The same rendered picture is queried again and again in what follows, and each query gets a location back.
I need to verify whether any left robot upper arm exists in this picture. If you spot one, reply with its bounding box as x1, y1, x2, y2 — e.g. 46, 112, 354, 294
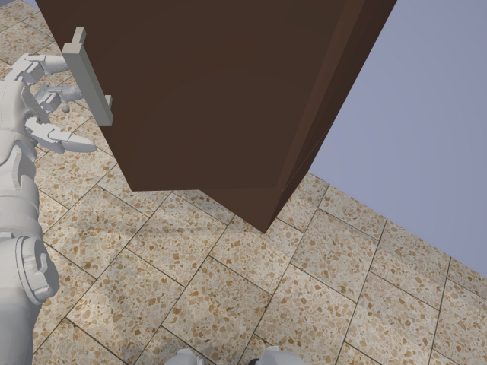
0, 236, 59, 365

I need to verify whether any handle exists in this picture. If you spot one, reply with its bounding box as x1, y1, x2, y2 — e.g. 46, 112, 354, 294
62, 27, 113, 126

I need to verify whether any robot left shin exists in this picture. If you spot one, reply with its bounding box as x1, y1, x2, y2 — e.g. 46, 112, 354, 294
177, 348, 195, 356

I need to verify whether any robot right shin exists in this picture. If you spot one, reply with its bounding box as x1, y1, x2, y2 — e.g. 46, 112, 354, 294
261, 346, 280, 357

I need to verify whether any left robot hand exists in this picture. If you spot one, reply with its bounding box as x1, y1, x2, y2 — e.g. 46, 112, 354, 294
0, 53, 97, 154

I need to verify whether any cupboard door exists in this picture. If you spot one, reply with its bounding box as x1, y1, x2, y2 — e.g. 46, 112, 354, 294
35, 0, 346, 192

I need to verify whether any robot shin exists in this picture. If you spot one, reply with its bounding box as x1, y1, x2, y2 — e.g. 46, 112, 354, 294
261, 346, 280, 357
177, 348, 195, 356

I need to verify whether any robot left forearm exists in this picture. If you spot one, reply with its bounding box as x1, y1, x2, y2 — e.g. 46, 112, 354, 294
0, 130, 43, 242

